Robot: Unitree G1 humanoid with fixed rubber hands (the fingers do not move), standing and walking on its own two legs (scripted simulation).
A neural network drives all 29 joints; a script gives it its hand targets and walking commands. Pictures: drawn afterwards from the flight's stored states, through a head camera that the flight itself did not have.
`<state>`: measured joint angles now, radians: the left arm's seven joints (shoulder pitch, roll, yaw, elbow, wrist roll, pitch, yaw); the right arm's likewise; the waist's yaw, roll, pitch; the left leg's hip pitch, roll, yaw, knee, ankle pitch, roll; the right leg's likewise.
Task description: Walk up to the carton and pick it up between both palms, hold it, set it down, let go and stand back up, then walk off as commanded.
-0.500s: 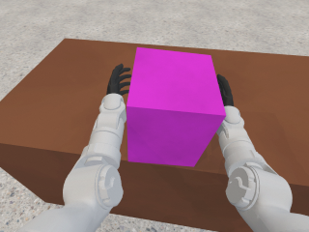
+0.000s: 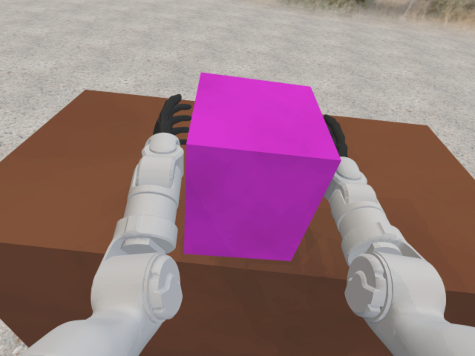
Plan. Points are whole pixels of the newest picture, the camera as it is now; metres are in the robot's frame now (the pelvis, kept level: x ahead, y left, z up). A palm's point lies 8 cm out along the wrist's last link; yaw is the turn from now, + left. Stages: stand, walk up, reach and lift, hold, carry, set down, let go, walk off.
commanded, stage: reach and lift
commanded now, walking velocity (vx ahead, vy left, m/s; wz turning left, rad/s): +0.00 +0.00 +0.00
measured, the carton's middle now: (247, 169) +0.40 +0.01 +0.15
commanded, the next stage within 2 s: hold in 1.88 s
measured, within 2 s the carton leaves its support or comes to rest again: neither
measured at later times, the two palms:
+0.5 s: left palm (162, 132) +0.39 +0.16 +0.22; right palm (334, 158) +0.38 -0.13 +0.19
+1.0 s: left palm (158, 119) +0.38 +0.16 +0.25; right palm (338, 152) +0.38 -0.13 +0.21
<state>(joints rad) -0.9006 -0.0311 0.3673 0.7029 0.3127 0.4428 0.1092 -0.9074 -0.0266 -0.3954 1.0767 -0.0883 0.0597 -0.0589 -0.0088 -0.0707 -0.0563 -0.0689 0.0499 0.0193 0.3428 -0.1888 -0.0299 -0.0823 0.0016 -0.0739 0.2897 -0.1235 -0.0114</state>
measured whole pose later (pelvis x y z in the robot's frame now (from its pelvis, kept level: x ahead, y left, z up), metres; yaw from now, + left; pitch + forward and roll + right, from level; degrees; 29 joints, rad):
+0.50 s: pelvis -0.01 +0.00 +0.00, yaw +1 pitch -7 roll -1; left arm -0.88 0.00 0.31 0.53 0.29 0.59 0.09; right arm -0.88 -0.04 -0.22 0.94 0.10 0.17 -0.12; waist -0.05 -0.07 -0.02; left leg -0.05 0.04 0.01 0.36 -0.19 -0.02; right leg -0.05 0.00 -0.09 0.29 -0.12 -0.01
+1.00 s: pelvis +0.00 +0.01 +0.00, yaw +2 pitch -9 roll -1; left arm -0.86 0.00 0.32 0.36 0.31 0.73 0.03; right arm -0.83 -0.06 -0.09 0.73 0.22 0.31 -0.20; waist -0.10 -0.05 0.00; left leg -0.02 0.04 0.00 0.38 -0.21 -0.01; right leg 0.00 -0.01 -0.10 0.28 -0.13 0.00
